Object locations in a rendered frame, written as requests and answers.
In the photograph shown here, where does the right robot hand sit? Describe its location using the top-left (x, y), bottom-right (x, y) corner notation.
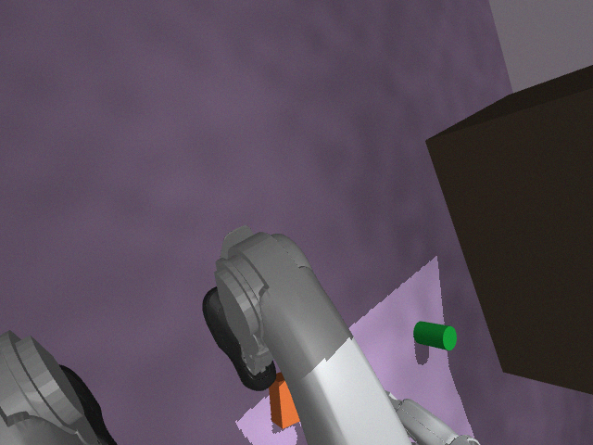
top-left (385, 391), bottom-right (459, 445)

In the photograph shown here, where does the right robot foot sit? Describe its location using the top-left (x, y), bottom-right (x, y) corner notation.
top-left (202, 286), bottom-right (276, 391)

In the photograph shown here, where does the left robot foot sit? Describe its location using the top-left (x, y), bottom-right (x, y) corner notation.
top-left (59, 364), bottom-right (118, 445)

